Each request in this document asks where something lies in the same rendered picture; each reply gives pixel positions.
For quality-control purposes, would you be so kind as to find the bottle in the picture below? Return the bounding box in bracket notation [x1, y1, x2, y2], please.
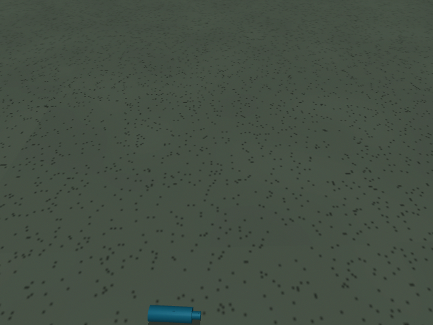
[147, 305, 201, 324]

